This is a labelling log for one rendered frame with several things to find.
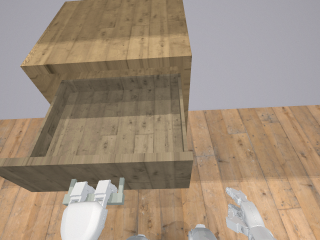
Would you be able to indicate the robot right forearm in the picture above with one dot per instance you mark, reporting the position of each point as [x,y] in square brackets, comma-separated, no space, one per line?
[260,233]

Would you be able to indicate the handle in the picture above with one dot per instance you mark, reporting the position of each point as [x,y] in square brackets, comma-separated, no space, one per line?
[114,199]

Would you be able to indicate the left robot hand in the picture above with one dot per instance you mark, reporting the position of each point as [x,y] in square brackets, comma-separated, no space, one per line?
[85,220]

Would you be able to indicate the cabinet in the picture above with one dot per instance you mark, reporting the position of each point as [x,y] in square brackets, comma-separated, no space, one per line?
[90,39]

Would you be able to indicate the right robot hand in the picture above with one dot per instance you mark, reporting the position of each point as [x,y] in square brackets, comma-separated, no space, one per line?
[242,219]

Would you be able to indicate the right robot thigh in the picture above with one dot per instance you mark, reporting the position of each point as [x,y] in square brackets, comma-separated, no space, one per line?
[200,233]

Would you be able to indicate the right robot shin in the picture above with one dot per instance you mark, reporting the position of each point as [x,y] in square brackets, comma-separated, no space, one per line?
[200,226]

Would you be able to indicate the drawer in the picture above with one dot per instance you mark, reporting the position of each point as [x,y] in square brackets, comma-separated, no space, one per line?
[130,127]

